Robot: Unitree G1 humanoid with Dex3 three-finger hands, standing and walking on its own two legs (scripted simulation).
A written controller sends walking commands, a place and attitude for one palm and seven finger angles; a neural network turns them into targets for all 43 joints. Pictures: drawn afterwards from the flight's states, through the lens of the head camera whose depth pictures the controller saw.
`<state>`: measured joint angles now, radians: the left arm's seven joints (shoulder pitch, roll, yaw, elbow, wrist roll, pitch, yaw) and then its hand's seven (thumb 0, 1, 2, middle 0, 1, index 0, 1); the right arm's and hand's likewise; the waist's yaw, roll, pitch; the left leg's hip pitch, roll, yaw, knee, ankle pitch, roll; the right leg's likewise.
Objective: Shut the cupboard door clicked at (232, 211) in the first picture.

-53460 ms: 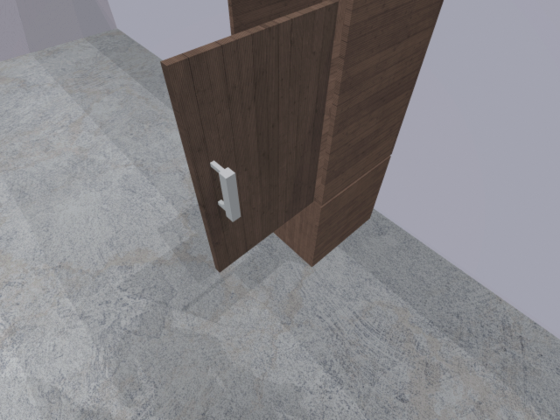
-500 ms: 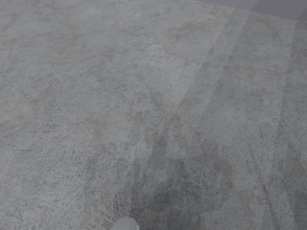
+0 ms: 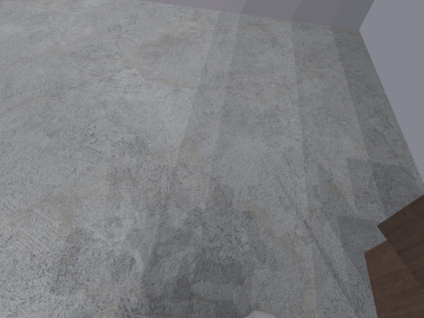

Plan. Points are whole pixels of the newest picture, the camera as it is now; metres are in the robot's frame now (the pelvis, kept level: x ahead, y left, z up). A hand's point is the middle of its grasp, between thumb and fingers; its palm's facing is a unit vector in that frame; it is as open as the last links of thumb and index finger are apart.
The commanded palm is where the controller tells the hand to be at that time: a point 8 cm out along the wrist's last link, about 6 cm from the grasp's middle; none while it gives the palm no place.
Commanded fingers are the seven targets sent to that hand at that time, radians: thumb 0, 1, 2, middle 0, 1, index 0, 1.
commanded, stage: turn to face it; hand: left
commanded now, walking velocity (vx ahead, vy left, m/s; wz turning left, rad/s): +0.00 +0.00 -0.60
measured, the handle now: out of the picture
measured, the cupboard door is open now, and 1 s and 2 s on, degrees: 27 27 27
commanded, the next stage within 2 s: take the last steps up to it in 1.82 s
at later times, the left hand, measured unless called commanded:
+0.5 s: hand (137, 297) +0.18 +0.17 -0.19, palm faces -0.26 -0.95 -0.17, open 7.4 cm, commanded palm none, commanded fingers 0.00 0.90 0.90 -0.20 -0.30 -0.20 -0.30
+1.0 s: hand (180, 259) +0.26 +0.09 -0.16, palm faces -0.56 -0.78 -0.28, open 7.4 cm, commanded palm none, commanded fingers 0.00 0.90 0.90 -0.20 -0.30 -0.20 -0.30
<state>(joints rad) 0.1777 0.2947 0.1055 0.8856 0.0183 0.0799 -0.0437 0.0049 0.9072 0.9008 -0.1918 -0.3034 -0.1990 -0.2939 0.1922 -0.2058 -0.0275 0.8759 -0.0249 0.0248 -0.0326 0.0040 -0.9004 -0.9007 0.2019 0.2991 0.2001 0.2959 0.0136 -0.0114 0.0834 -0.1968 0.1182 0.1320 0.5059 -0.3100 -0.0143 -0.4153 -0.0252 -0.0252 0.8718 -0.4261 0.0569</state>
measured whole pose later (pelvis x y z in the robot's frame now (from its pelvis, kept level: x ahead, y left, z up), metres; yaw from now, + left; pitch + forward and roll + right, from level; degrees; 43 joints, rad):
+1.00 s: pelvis +0.04 -0.01 -0.01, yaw -35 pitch +0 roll -1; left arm 0.14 0.22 0.06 0.87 0.01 0.03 -0.02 0.00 0.90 0.90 -0.19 -0.30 -0.20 -0.29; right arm 0.24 -0.27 -0.06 0.93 -0.01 0.08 -0.03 0.01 -0.90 -0.90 0.20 0.30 0.20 0.30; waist -0.03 0.07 0.09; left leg -0.42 0.12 0.09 1.07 -0.53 -0.06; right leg -0.29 0.02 -0.04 0.60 -0.32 -0.03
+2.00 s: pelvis +0.08 -0.03 -0.01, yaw -63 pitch +1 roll -1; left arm 0.20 0.20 0.05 0.94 0.02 0.04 0.00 0.00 0.90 0.90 -0.20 -0.30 -0.21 -0.30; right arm 0.23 -0.21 -0.03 0.94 -0.01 0.04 -0.02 0.00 -0.91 -0.90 0.20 0.30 0.19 0.30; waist -0.01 -0.02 0.04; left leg -0.35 0.06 0.05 0.69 -0.36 -0.06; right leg -0.25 0.02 0.03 0.51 -0.28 0.00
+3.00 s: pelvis +0.08 -0.19 -0.01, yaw -69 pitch +1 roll +1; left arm 0.21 0.20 0.05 0.99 0.02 0.03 0.03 0.00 0.91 0.90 -0.20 -0.30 -0.20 -0.29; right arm 0.10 -0.17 -0.03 0.95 -0.01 0.04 -0.03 0.00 -0.90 -0.90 0.20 0.30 0.20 0.30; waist 0.03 0.01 0.09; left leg -0.34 0.03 0.07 0.56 -0.24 0.00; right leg -0.23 0.00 0.00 0.58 -0.32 -0.01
